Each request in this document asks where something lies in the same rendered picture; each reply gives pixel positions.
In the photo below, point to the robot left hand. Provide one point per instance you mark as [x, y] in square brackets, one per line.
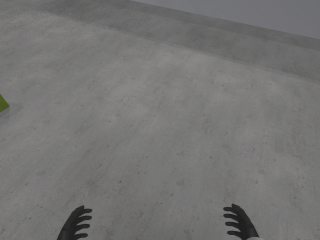
[70, 227]

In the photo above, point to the carton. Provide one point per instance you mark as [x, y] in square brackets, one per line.
[3, 104]

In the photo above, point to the robot right hand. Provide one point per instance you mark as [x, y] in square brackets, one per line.
[244, 223]

